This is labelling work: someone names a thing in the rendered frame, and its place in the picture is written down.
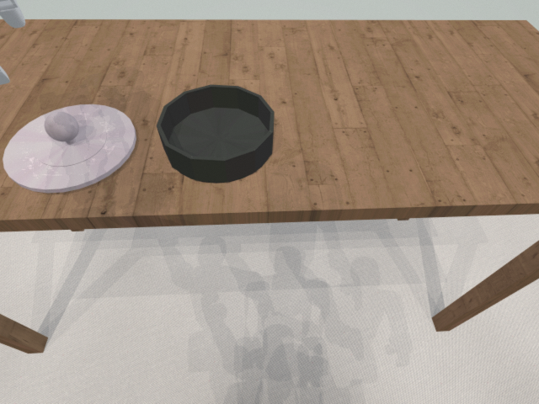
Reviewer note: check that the table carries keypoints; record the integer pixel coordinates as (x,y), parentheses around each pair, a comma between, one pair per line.
(374,119)

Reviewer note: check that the left robot hand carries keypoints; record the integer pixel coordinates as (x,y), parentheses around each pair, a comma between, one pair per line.
(12,15)

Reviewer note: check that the pot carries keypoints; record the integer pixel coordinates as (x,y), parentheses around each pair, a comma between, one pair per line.
(217,133)

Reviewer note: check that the lid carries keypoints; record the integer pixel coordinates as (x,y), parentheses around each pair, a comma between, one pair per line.
(105,140)

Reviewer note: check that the knob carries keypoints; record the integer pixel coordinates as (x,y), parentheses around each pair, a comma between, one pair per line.
(61,126)

